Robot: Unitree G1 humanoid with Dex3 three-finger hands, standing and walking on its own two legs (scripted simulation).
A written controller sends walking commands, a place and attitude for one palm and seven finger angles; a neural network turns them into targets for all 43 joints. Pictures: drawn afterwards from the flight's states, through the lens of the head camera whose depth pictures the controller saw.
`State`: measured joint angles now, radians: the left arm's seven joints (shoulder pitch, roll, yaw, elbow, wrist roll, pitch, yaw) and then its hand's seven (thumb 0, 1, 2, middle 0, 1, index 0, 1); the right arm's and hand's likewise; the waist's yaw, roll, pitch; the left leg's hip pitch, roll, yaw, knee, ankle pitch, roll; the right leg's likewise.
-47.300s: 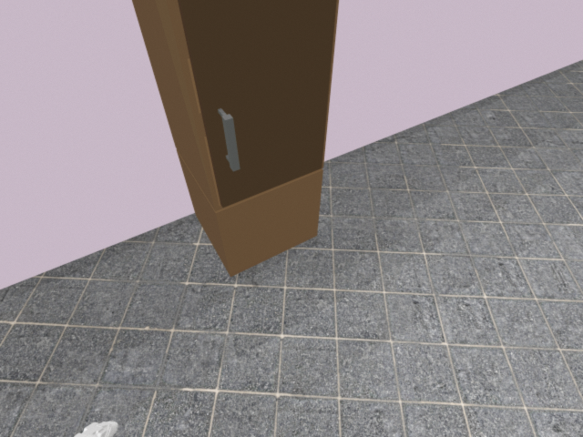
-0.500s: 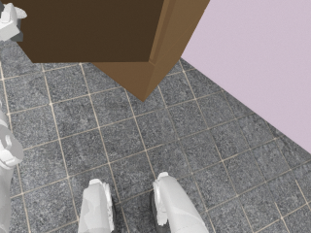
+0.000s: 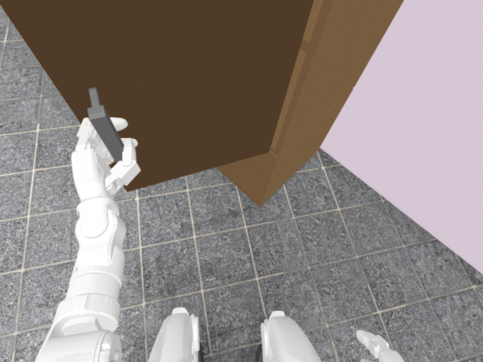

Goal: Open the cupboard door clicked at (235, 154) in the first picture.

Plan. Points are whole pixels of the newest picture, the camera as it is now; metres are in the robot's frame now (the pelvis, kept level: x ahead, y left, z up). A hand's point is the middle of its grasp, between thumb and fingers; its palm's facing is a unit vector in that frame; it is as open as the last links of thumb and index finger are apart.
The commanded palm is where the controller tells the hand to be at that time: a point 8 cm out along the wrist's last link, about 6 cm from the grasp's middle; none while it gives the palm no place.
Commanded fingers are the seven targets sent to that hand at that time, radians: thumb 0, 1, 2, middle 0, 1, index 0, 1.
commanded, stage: pull the door open along its arc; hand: left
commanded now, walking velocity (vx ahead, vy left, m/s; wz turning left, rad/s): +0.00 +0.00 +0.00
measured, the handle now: (112, 135) +0.48 +0.21 +0.03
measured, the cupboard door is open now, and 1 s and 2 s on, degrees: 64 92 92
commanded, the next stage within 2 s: open thumb and fingers to let go in 0.44 s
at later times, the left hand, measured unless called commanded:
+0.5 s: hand (193, 230) +0.31 +0.07 +0.02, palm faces +0.37 -0.93 +0.01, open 6.0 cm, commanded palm +0.26 +0.11 +0.02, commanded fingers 0.00 0.90 0.90 -0.40 -1.35 -0.40 -1.35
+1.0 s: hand (194, 232) +0.31 +0.07 +0.03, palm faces +0.37 -0.93 +0.00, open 11.4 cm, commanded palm +0.26 +0.11 +0.02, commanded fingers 0.00 -0.50 0.30 -0.28 -1.10 -0.28 -1.10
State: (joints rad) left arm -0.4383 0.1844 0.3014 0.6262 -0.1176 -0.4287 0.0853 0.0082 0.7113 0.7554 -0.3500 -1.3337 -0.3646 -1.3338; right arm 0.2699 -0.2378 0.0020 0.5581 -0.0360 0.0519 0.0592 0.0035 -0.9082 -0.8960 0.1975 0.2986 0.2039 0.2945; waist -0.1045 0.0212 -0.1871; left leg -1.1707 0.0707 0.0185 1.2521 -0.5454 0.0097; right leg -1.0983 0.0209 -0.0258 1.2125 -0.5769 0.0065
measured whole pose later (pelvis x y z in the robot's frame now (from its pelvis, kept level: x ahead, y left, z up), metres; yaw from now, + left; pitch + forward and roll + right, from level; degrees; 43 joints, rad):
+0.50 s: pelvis -0.01 -0.04 +0.01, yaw +4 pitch +21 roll +0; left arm -0.05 -0.06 -0.09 0.42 0.06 -0.53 0.47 0.02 0.71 0.74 -0.32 -1.33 -0.35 -1.33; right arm 0.21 -0.19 -0.02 0.60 -0.09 0.02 0.06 0.01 -0.91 -0.90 0.20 0.30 0.20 0.29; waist -0.03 0.02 -0.18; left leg -1.05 0.05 -0.02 1.21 -0.52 -0.04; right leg -0.99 0.00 -0.06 1.23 -0.60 -0.05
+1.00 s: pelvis -0.01 -0.05 +0.00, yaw +5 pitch +20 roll +1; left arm -0.09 -0.05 -0.08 0.47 0.05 -0.57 0.46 0.01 -0.11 0.46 -0.35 -1.24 -0.33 -1.24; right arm 0.18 -0.19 -0.02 0.62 -0.09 0.01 0.02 0.01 -0.91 -0.90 0.20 0.30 0.20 0.29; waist -0.02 0.02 -0.18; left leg -1.06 0.04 -0.03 1.21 -0.50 -0.05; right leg -1.01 -0.01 -0.07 1.26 -0.61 -0.06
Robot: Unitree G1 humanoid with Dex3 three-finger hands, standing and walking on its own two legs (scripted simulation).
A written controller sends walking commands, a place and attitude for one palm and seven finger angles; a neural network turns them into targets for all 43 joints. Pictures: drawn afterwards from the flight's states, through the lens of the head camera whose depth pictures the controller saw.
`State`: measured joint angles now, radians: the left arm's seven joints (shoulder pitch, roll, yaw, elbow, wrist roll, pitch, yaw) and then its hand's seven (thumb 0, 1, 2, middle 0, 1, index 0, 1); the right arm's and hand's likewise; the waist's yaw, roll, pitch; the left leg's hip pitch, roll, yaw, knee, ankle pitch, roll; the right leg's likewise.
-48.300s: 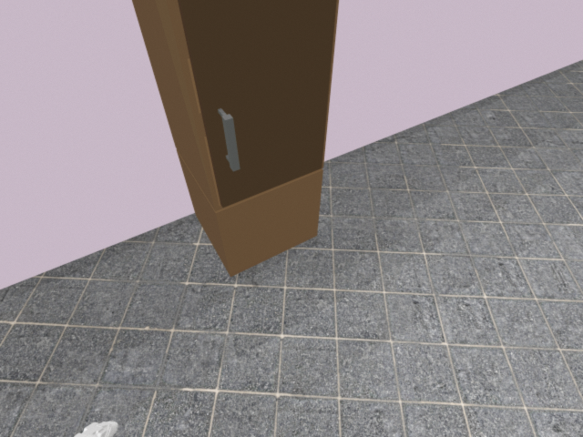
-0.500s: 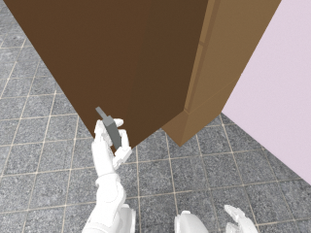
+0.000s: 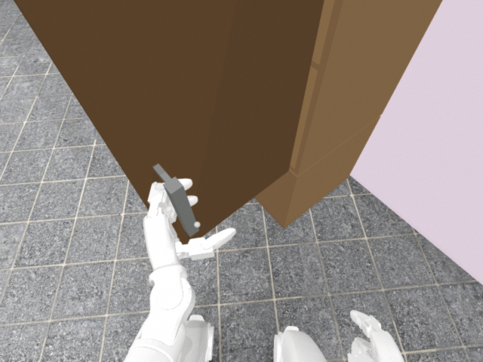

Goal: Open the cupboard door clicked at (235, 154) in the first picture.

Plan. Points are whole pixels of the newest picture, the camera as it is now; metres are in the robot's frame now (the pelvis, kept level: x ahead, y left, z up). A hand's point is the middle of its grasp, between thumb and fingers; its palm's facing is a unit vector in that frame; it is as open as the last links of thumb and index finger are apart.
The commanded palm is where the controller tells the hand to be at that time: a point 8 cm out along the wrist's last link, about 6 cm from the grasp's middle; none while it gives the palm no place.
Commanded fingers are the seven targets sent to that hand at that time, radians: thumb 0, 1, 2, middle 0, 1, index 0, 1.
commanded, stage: open thumb and fingers to let go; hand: left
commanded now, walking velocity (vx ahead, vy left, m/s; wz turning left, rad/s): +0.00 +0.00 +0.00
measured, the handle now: (176, 202) +0.37 +0.13 +0.02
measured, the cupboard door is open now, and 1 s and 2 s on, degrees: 92 92 92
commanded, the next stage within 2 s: slide the hand sideways off the handle in 0.36 s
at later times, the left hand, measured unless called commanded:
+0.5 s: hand (196, 225) +0.33 +0.09 +0.02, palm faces +0.24 -0.97 -0.02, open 14.9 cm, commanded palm +0.29 +0.14 +0.02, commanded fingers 0.00 -0.50 0.30 -0.15 -0.30 -0.15 -0.30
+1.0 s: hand (177, 262) +0.27 +0.11 +0.01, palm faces -0.17 -0.98 -0.01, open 16.3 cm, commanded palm +0.25 +0.17 +0.02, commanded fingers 0.00 -0.50 0.30 -0.15 -0.30 -0.15 -0.30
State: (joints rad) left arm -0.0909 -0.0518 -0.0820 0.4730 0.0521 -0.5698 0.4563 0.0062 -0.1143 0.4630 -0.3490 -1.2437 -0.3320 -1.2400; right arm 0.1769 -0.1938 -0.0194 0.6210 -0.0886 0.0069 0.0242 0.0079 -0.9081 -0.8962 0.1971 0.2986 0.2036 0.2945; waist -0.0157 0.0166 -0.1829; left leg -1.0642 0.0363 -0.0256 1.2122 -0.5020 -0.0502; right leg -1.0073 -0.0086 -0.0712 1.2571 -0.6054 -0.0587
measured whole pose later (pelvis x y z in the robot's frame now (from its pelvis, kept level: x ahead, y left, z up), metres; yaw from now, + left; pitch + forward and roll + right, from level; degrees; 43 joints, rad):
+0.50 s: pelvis -0.01 +0.02 +0.00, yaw -1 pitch +20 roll +0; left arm -0.13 -0.05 -0.13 0.50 0.09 -0.56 0.48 -0.01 -0.50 0.30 -0.38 -0.60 -0.34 -0.62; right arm 0.16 -0.19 -0.01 0.62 -0.09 0.02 0.03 0.01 -0.91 -0.90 0.20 0.30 0.20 0.29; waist -0.02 0.02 -0.18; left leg -1.09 0.03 -0.02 1.24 -0.50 -0.03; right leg -1.02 -0.01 -0.06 1.26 -0.59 -0.03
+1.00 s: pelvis -0.01 +0.04 -0.01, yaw -2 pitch +20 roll -1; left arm 0.12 0.11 -0.14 0.19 -0.06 -0.48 -0.04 -0.01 -0.50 0.30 -0.14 -0.31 -0.16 -0.31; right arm 0.20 -0.22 0.00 0.48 -0.02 0.05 0.03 0.01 -0.91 -0.90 0.20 0.30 0.20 0.29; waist -0.01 0.02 -0.17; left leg -1.12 0.03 0.00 1.32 -0.55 0.00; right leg -1.05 -0.02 -0.04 1.32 -0.62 0.00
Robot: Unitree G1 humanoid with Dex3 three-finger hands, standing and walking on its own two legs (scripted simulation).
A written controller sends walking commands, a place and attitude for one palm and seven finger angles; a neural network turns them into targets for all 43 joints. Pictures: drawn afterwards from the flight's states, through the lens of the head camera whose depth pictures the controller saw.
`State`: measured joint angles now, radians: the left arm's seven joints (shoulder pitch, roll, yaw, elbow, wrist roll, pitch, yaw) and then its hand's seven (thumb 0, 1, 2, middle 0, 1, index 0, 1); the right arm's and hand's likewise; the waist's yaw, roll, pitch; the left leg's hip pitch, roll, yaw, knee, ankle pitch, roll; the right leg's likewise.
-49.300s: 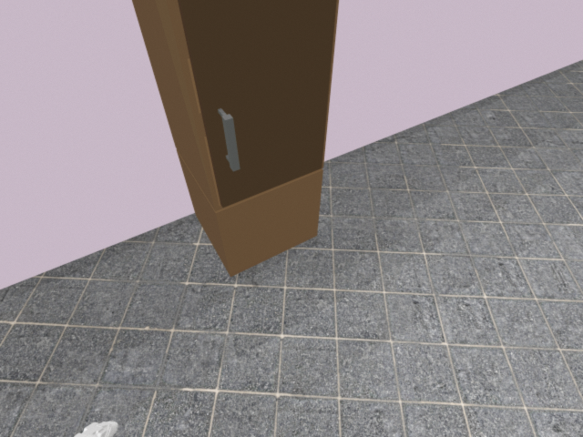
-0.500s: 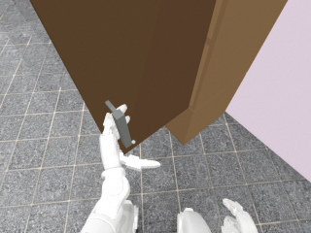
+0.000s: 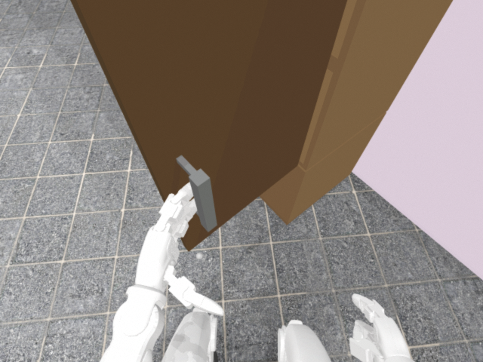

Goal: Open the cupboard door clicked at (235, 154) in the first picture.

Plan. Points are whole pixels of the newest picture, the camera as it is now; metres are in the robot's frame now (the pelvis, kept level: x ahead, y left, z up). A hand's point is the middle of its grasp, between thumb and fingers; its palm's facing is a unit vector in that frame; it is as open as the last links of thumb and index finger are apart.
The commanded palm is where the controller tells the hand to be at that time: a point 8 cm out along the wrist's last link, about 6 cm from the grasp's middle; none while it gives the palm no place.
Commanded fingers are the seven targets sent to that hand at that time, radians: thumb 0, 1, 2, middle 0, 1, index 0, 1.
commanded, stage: slide the hand sideways off the handle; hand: left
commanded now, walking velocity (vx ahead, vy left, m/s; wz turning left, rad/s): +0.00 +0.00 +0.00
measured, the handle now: (197, 196) +0.37 +0.10 +0.04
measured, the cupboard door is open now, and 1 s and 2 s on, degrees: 92 92 92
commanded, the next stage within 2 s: draw the hand back to the body in 0.66 s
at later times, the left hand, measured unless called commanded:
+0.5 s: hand (161, 277) +0.24 +0.13 +0.03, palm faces -0.10 -0.99 -0.03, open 16.3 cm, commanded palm +0.22 +0.19 +0.03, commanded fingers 0.00 -0.50 0.30 -0.15 -0.30 -0.15 -0.30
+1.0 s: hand (126, 278) +0.23 +0.16 +0.08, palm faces -0.10 -0.99 -0.06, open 16.3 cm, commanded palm +0.20 +0.22 +0.09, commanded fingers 0.00 -0.50 0.30 -0.15 -0.30 -0.15 -0.30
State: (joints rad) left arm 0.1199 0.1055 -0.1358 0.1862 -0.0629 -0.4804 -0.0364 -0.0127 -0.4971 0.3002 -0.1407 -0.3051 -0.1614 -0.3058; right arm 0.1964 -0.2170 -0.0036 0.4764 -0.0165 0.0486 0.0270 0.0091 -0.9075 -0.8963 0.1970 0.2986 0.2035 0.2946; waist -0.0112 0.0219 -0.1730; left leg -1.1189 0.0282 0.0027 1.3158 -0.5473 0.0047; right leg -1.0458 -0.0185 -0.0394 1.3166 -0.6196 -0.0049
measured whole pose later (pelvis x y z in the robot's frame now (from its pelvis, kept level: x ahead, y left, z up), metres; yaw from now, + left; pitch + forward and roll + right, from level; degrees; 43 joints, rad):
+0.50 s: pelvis +0.00 -0.01 -0.01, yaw +0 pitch +20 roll -2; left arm 0.32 0.20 0.03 0.02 -0.20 -0.44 -0.22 -0.01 -0.50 0.30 -0.15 -0.30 -0.15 -0.30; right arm 0.19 -0.23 0.00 0.46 0.00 -0.01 -0.03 0.01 -0.91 -0.90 0.20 0.30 0.20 0.29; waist 0.00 0.03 -0.19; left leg -1.15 0.04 -0.04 1.36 -0.57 -0.02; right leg -1.06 0.00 -0.07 1.35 -0.65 -0.03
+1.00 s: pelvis +0.00 -0.01 +0.01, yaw +0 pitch +18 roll -3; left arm 0.42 0.26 0.11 -0.17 -0.27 -0.32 -0.27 -0.01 -0.50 0.30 -0.15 -0.30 -0.15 -0.30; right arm 0.23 -0.21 0.02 0.45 0.03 -0.04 -0.06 0.01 -0.91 -0.90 0.20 0.30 0.20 0.29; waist -0.01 0.05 -0.18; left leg -1.05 0.04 -0.04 1.29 -0.54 -0.01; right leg -0.96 0.00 -0.08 1.26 -0.61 -0.01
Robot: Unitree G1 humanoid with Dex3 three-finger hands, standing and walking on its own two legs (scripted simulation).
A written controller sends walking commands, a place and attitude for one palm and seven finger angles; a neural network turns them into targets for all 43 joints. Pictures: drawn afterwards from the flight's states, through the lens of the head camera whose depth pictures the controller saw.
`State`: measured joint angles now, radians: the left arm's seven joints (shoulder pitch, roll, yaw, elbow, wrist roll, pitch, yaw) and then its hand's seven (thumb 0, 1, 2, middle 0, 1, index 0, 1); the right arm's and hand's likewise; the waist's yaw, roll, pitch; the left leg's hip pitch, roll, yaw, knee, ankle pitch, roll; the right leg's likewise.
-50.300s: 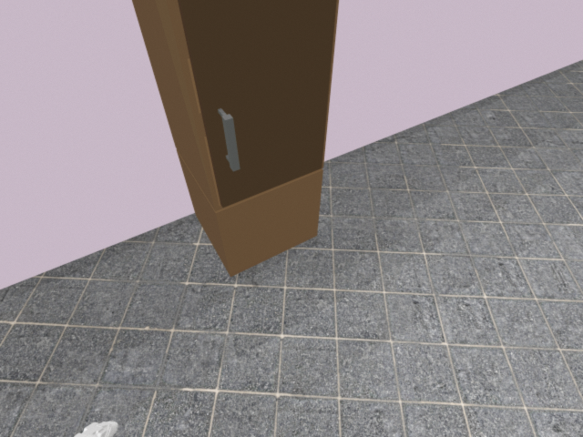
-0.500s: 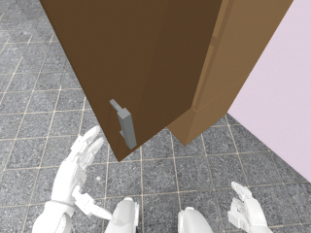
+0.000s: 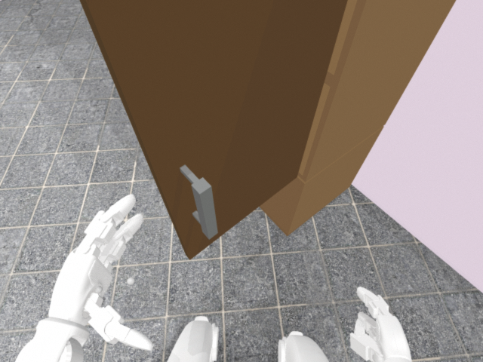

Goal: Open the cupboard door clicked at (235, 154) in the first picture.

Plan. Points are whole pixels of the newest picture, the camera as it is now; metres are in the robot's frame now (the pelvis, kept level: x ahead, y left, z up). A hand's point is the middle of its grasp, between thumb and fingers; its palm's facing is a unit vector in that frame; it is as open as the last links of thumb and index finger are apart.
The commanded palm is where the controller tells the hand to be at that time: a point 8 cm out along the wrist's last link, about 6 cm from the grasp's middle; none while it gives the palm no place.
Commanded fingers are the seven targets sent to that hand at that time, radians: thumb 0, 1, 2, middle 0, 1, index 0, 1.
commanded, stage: draw the hand back to the body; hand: left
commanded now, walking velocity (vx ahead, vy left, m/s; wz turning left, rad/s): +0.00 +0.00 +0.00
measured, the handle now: (199, 204) +0.37 +0.10 +0.03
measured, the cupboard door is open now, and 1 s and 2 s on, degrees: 92 92 92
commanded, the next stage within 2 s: step back with the hand held close in 1.34 s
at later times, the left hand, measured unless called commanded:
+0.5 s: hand (51, 263) +0.22 +0.23 +0.15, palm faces +0.22 -0.90 -0.37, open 14.5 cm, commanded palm +0.18 +0.27 +0.19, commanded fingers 0.00 0.13 0.57 -0.17 -0.30 -0.17 -0.30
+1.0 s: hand out of the picture +0.25 +0.26 +0.28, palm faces +0.45 -0.78 -0.43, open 8.6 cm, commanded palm +0.20 +0.30 +0.28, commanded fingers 0.00 0.90 0.90 -0.20 -0.30 -0.20 -0.30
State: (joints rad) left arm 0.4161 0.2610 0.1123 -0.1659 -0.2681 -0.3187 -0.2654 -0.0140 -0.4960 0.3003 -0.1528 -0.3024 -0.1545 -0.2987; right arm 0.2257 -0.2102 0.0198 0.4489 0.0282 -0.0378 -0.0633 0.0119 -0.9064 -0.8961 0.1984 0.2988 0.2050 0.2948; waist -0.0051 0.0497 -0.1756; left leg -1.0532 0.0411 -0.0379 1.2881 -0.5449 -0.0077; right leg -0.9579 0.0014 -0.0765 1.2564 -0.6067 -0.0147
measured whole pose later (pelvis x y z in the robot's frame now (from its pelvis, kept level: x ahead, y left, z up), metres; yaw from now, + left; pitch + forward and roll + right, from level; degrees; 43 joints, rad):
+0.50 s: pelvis +0.03 +0.01 +0.08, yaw +0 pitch +7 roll -1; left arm 0.60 0.33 0.12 -0.36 -0.06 -0.01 0.10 -0.01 -0.19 0.43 -0.17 -0.30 -0.17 -0.30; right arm 0.27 -0.23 0.05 0.45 0.02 -0.04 -0.12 0.01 -0.91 -0.90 0.20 0.30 0.20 0.29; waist 0.02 0.06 -0.13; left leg -0.55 0.02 0.00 0.84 -0.42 0.01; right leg -0.46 -0.01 -0.05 0.80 -0.46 0.01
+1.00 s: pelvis +0.05 +0.00 +0.11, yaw +0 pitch -2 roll +0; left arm 0.47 0.36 0.34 -0.41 -0.06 -0.05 0.13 0.01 0.67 0.80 -0.20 -0.30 -0.20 -0.30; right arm 0.20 -0.24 0.04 0.60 0.00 -0.09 -0.09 0.01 -0.91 -0.90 0.20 0.30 0.21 0.29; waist 0.06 0.07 -0.03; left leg -0.17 0.02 0.02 0.49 -0.29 -0.01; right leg -0.10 -0.01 -0.03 0.46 -0.33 0.00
